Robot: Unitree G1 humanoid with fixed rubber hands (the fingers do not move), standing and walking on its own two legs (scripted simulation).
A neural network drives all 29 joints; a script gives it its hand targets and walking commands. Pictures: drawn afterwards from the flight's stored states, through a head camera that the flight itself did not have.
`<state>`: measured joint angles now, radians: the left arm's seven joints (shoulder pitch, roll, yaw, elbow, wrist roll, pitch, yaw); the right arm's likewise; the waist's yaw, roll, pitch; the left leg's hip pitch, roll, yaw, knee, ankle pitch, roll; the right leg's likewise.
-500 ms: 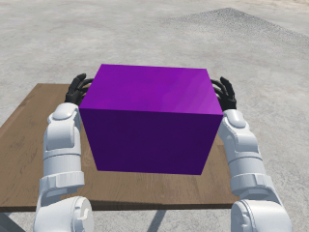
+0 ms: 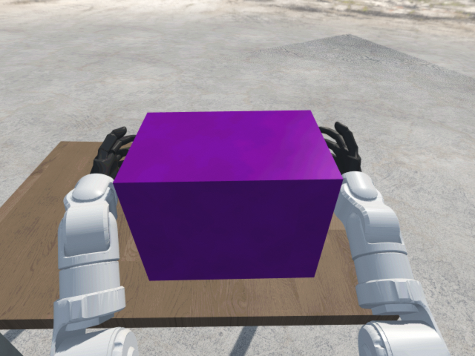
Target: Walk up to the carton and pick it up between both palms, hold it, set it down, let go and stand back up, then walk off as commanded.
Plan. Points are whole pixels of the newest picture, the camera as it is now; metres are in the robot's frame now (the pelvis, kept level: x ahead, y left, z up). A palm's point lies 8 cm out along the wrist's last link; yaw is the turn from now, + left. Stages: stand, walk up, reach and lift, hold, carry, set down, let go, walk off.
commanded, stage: hold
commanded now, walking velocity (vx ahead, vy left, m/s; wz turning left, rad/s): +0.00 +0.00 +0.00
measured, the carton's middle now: (230, 194) +0.36 +0.00 +0.15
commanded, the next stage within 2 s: none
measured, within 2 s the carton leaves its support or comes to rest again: neither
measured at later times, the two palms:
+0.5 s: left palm (109, 172) +0.37 +0.20 +0.20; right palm (334, 172) +0.37 -0.17 +0.19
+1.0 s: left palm (107, 172) +0.35 +0.20 +0.20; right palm (339, 168) +0.36 -0.18 +0.21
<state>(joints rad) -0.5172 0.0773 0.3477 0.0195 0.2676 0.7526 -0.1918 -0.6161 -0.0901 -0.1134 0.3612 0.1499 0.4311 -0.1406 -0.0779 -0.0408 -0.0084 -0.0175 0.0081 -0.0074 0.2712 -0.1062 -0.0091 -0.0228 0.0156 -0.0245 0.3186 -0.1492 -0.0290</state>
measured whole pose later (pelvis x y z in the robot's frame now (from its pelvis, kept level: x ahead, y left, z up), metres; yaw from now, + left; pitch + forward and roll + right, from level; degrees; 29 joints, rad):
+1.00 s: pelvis +0.00 +0.00 +0.00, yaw +0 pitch -8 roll +0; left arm -0.57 0.07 0.38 0.09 0.27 0.72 -0.19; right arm -0.66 -0.09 -0.14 0.44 0.13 0.38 -0.11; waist -0.08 -0.04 0.00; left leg -0.03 0.00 -0.01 0.27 -0.10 -0.01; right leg -0.04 0.01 -0.03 0.31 -0.15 -0.02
